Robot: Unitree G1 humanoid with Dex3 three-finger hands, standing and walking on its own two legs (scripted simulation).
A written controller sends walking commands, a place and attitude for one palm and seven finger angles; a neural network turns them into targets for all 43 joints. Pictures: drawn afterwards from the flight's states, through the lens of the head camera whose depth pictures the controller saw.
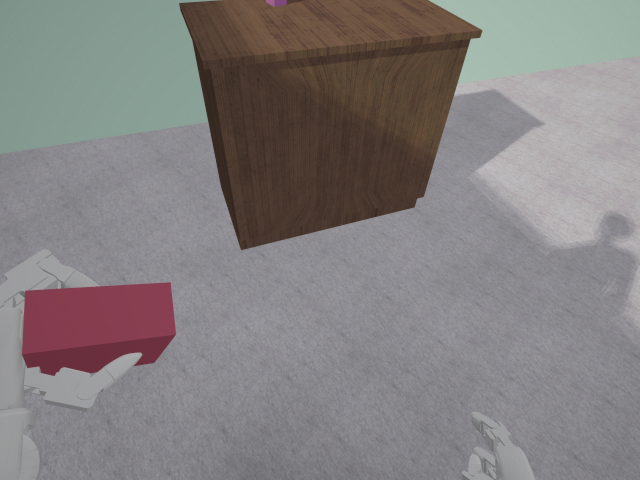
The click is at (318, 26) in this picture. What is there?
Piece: table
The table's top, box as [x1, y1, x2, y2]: [179, 0, 482, 69]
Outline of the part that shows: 179,3 181,12 204,69 479,37 482,30 428,0 287,0 287,3 285,5 275,7 266,3 265,0 217,0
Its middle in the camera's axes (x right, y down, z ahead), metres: +0.01 -0.74 +1.31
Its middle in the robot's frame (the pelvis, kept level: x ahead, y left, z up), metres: +1.48 +0.08 +0.04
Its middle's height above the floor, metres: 0.81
